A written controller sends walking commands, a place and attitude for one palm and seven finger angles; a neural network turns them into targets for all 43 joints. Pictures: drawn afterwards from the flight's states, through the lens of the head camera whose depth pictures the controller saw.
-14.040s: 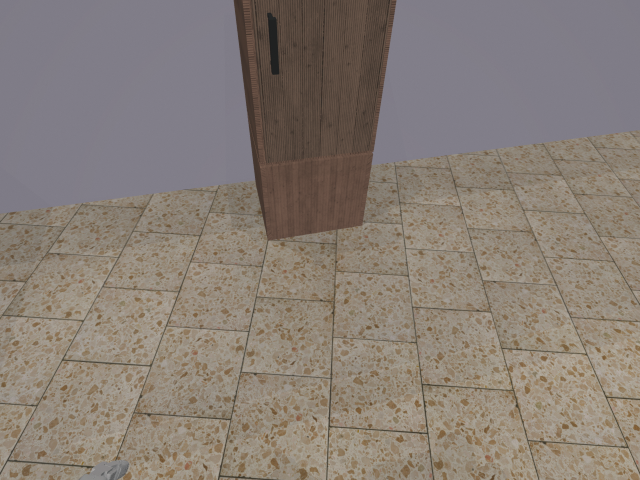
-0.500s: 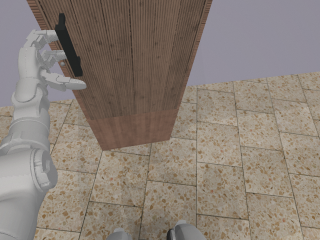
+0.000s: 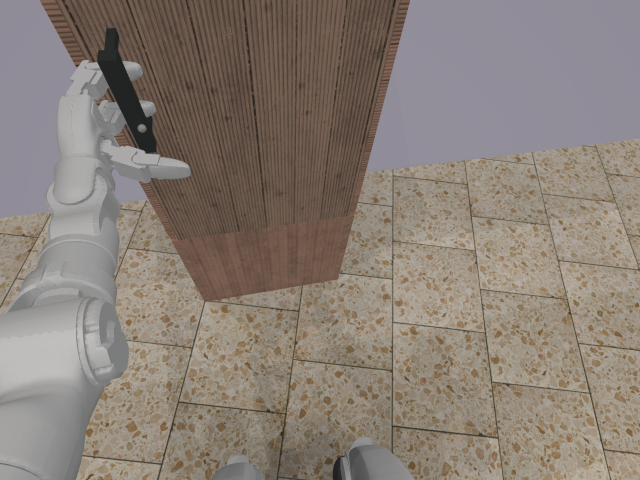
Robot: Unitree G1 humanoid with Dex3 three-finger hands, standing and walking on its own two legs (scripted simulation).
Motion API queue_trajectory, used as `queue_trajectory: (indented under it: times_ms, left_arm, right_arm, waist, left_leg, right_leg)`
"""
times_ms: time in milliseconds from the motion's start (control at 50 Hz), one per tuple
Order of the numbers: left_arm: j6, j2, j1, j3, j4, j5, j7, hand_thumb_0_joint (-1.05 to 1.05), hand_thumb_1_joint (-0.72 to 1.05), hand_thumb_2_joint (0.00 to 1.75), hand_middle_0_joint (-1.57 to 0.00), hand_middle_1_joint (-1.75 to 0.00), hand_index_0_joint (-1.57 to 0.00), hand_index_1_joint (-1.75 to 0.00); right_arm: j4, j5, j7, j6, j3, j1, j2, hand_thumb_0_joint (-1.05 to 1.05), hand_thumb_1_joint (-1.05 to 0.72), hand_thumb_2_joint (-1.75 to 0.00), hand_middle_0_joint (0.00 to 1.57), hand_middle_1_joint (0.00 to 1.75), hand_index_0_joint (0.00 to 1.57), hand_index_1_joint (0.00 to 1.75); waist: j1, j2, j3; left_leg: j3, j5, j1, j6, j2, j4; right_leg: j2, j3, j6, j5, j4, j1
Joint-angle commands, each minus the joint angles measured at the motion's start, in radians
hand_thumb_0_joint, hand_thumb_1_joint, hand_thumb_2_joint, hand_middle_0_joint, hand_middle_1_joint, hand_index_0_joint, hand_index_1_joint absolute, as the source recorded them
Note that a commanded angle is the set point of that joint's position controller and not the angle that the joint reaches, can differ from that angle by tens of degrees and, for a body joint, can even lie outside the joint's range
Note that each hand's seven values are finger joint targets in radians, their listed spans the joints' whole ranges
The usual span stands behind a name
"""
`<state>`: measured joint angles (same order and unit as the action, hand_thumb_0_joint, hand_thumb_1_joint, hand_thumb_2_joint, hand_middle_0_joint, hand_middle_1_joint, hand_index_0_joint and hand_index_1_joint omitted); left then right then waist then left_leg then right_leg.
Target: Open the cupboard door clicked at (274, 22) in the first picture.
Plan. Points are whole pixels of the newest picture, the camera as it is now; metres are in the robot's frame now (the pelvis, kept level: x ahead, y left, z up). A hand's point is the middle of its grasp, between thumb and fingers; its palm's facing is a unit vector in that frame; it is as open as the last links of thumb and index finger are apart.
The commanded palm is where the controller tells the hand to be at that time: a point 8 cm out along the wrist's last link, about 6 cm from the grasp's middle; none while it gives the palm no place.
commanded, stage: slide the fingers in behind the handle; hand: left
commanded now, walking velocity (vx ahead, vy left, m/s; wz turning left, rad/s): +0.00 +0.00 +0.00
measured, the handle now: (131, 95) +0.58 +0.19 +0.11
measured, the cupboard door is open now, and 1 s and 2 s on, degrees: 0 0 19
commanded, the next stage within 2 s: close the thumb around the handle in 0.54 s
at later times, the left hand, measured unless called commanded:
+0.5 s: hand (148, 124) +0.52 +0.16 +0.11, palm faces +0.10 -1.00 -0.01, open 14.0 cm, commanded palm +0.49 +0.21 +0.10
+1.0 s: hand (152, 123) +0.53 +0.16 +0.11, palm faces +0.10 -0.99 -0.02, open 10.4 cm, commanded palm +0.50 +0.19 +0.10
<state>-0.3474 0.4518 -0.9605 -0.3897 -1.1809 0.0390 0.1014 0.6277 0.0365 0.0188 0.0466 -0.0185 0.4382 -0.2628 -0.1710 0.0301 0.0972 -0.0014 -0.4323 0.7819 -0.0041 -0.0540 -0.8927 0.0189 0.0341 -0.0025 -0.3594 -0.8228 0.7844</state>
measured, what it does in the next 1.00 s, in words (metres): stands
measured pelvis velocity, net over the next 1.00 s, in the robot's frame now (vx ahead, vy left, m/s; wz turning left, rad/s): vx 0.00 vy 0.00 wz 0.00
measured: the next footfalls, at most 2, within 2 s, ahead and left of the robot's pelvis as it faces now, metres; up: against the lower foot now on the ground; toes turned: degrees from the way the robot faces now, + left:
none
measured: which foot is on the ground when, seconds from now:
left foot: down 0.00-1.00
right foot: down 0.00-1.00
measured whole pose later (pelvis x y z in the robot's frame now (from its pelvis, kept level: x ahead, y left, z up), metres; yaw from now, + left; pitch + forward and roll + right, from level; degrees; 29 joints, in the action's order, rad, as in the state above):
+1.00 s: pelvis +0.00 +0.00 +0.00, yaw +0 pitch +19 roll -2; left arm -0.37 0.41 -0.99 -0.35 -1.19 0.03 0.04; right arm 0.64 0.05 0.03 0.03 -0.02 0.43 -0.25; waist -0.17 0.04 0.11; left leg 0.00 -0.44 0.80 0.00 -0.04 -0.90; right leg 0.01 0.03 0.00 -0.37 -0.83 0.80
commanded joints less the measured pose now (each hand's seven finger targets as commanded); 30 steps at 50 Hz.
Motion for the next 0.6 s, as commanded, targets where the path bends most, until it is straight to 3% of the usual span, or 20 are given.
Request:
queue_trajectory:
  times_ms: [0, 20, 40, 80, 100, 160, 180, 260, 280, 320, 380, 420, 460, 520, 560, 580]
  left_arm:
    - [-0.075, 0.188, -0.513, 0.014, 0.203, 0.014, -0.018, 0.00, -0.50, 0.30, -0.30, -1.20, -0.30, -1.20]
    - [-0.076, 0.211, -0.502, -0.006, 0.191, 0.012, -0.023, 0.00, -0.50, 0.30, -0.30, -1.20, -0.30, -1.20]
    - [-0.084, 0.200, -0.534, 0.007, 0.203, 0.012, -0.026, 0.00, -0.50, 0.30, -0.30, -1.20, -0.30, -1.20]
    - [-0.089, 0.175, -0.538, 0.020, 0.205, 0.008, -0.033, 0.00, -0.50, 0.30, -0.30, -1.20, -0.30, -1.20]
    - [-0.093, 0.207, -0.523, -0.006, 0.202, 0.006, -0.039, 0.00, -0.50, 0.30, -0.30, -1.20, -0.30, -1.20]
    - [-0.099, 0.219, -0.533, -0.003, 0.196, -0.009, -0.049, 0.00, -0.50, 0.30, -0.30, -1.20, -0.30, -1.20]
    - [-0.099, 0.192, -0.543, 0.025, 0.194, -0.012, -0.047, 0.00, -0.50, 0.30, -0.30, -1.20, -0.30, -1.20]
    - [-0.096, 0.228, -0.534, -0.008, 0.173, -0.002, -0.039, 0.00, -0.50, 0.30, -0.30, -1.20, -0.30, -1.20]
    - [-0.090, 0.216, -0.554, 0.006, 0.162, 0.000, -0.035, 0.00, -0.50, 0.30, -0.30, -1.20, -0.30, -1.20]
    - [-0.086, 0.239, -0.551, -0.013, 0.150, 0.000, -0.033, 0.00, -0.50, 0.30, -0.30, -1.20, -0.30, -1.20]
    - [-0.092, 0.242, -0.558, -0.016, 0.176, 0.003, -0.031, 0.00, -0.50, 0.30, -0.30, -1.20, -0.30, -1.20]
    - [-0.086, 0.240, -0.520, -0.020, 0.142, 0.003, -0.032, 0.00, -0.50, 0.30, -0.30, -1.20, -0.30, -1.20]
    - [-0.093, 0.240, -0.531, -0.018, 0.177, 0.002, -0.031, 0.00, -0.50, 0.30, -0.30, -1.20, -0.30, -1.20]
    - [-0.094, 0.186, -0.516, 0.016, 0.204, 0.002, -0.031, 0.00, -0.50, 0.30, -0.30, -1.20, -0.30, -1.20]
    - [-0.091, 0.159, -0.496, 0.027, 0.189, 0.008, -0.034, 0.00, -0.50, 0.30, -0.30, -1.20, -0.30, -1.20]
    - [-0.084, 0.131, -0.514, 0.052, 0.178, 0.010, -0.035, 0.00, -0.50, 0.30, -0.30, -1.20, -0.30, -1.20]
  right_arm:
    - [-0.042, 0.000, -0.014, -0.022, 0.057, 0.157, -0.161, 0.00, -0.90, -0.90, 0.20, 0.30, 0.20, 0.30]
    - [-0.040, -0.002, -0.015, -0.023, 0.059, 0.157, -0.165, 0.00, -0.90, -0.90, 0.20, 0.30, 0.20, 0.30]
    - [-0.039, 0.001, -0.017, -0.025, 0.057, 0.158, -0.165, 0.00, -0.90, -0.90, 0.20, 0.30, 0.20, 0.30]
    - [-0.035, 0.003, -0.013, -0.032, 0.058, 0.154, -0.160, 0.00, -0.90, -0.90, 0.20, 0.30, 0.20, 0.30]
    - [-0.035, 0.004, -0.013, -0.033, 0.059, 0.157, -0.165, 0.00, -0.90, -0.90, 0.20, 0.30, 0.20, 0.30]
    - [-0.034, 0.006, -0.012, -0.035, 0.057, 0.155, -0.165, 0.00, -0.90, -0.90, 0.20, 0.30, 0.20, 0.30]
    - [-0.034, 0.005, -0.011, -0.036, 0.055, 0.154, -0.162, 0.00, -0.90, -0.90, 0.20, 0.30, 0.20, 0.30]
    - [-0.035, 0.003, -0.015, -0.036, 0.055, 0.153, -0.168, 0.00, -0.90, -0.90, 0.20, 0.30, 0.20, 0.30]
    - [-0.031, 0.000, -0.017, -0.037, 0.053, 0.154, -0.167, 0.00, -0.90, -0.90, 0.20, 0.30, 0.20, 0.30]
    - [-0.032, 0.001, -0.020, -0.037, 0.053, 0.156, -0.171, 0.00, -0.90, -0.90, 0.20, 0.30, 0.20, 0.30]
    - [-0.033, 0.003, -0.021, -0.040, 0.052, 0.157, -0.169, 0.00, -0.90, -0.90, 0.20, 0.30, 0.20, 0.30]
    - [-0.035, 0.003, -0.019, -0.038, 0.051, 0.157, -0.170, 0.00, -0.90, -0.90, 0.20, 0.30, 0.20, 0.30]
    - [-0.039, 0.005, -0.017, -0.037, 0.052, 0.160, -0.171, 0.00, -0.90, -0.90, 0.20, 0.30, 0.20, 0.30]
    - [-0.042, 0.008, -0.011, -0.034, 0.058, 0.163, -0.169, 0.00, -0.90, -0.90, 0.20, 0.30, 0.20, 0.30]
    - [-0.037, 0.007, -0.008, -0.032, 0.061, 0.165, -0.169, 0.00, -0.90, -0.90, 0.20, 0.30, 0.20, 0.30]
    - [-0.033, 0.006, -0.007, -0.029, 0.060, 0.163, -0.169, 0.00, -0.90, -0.90, 0.20, 0.30, 0.20, 0.30]
  waist:
    - [-0.028, 0.061, 0.415]
    - [-0.022, 0.049, 0.415]
    - [-0.032, 0.056, 0.419]
    - [-0.027, 0.093, 0.440]
    - [-0.017, 0.067, 0.455]
    - [-0.023, 0.081, 0.451]
    - [-0.031, 0.070, 0.441]
    - [-0.025, 0.066, 0.454]
    - [-0.037, 0.046, 0.431]
    - [-0.032, 0.040, 0.422]
    - [-0.028, 0.079, 0.458]
    - [-0.026, 0.046, 0.424]
    - [-0.019, 0.084, 0.457]
    - [-0.017, 0.104, 0.488]
    - [-0.018, 0.099, 0.465]
    - [-0.035, 0.086, 0.433]
  left_leg:
    - [0.015, 0.341, -0.237, 0.030, 0.045, 0.081]
    - [0.015, 0.322, -0.222, 0.030, 0.045, 0.080]
    - [0.017, 0.328, -0.233, 0.032, 0.047, 0.081]
    - [0.015, 0.321, -0.251, 0.028, 0.049, 0.078]
    - [0.017, 0.324, -0.243, 0.029, 0.048, 0.076]
    - [0.015, 0.319, -0.233, 0.031, 0.049, 0.074]
    - [0.015, 0.312, -0.227, 0.032, 0.050, 0.076]
    - [0.008, 0.296, -0.208, 0.033, 0.052, 0.075]
    - [0.010, 0.285, -0.197, 0.034, 0.051, 0.077]
    - [0.013, 0.269, -0.183, 0.035, 0.052, 0.082]
    - [0.014, 0.308, -0.219, 0.032, 0.050, 0.074]
    - [0.013, 0.300, -0.198, 0.033, 0.048, 0.077]
    - [0.018, 0.328, -0.230, 0.029, 0.047, 0.077]
    - [0.027, 0.391, -0.293, 0.020, 0.041, 0.071]
    - [0.033, 0.409, -0.305, 0.017, 0.037, 0.071]
    - [0.034, 0.384, -0.294, 0.017, 0.035, 0.074]
  right_leg:
    - [0.028, -0.007, -0.009, 0.347, 0.072, -0.227]
    - [0.027, -0.009, -0.009, 0.333, 0.072, -0.232]
    - [0.026, -0.010, -0.009, 0.338, 0.070, -0.229]
    - [0.025, -0.010, -0.009, 0.326, 0.071, -0.216]
    - [0.024, -0.010, -0.010, 0.329, 0.066, -0.229]
    - [0.022, -0.014, -0.008, 0.330, 0.065, -0.224]
    - [0.022, -0.014, -0.008, 0.329, 0.066, -0.224]
    - [0.021, -0.022, -0.008, 0.331, 0.070, -0.249]
    - [0.022, -0.021, -0.007, 0.325, 0.073, -0.243]
    - [0.022, -0.022, -0.007, 0.307, 0.075, -0.244]
    - [0.022, -0.019, -0.008, 0.328, 0.066, -0.231]
    - [0.023, -0.014, -0.008, 0.320, 0.069, -0.226]
    - [0.023, -0.011, -0.010, 0.332, 0.060, -0.224]
    - [0.027, 0.003, -0.013, 0.346, 0.051, -0.193]
    - [0.030, 0.010, -0.014, 0.340, 0.053, -0.169]
    - [0.030, 0.012, -0.012, 0.320, 0.058, -0.150]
